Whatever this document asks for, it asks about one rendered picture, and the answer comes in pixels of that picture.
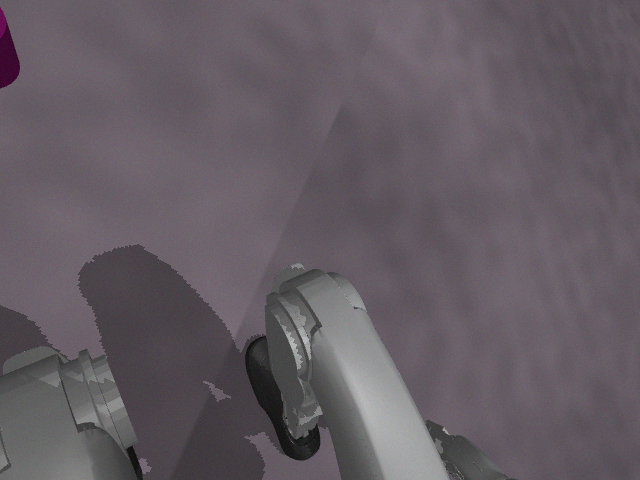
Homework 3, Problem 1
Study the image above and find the right robot foot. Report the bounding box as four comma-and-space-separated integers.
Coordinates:
245, 336, 320, 461

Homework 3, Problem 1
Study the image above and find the right robot hand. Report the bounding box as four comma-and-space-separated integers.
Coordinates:
425, 420, 509, 480

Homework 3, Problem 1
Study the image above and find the left robot foot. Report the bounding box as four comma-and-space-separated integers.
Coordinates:
127, 446, 143, 480

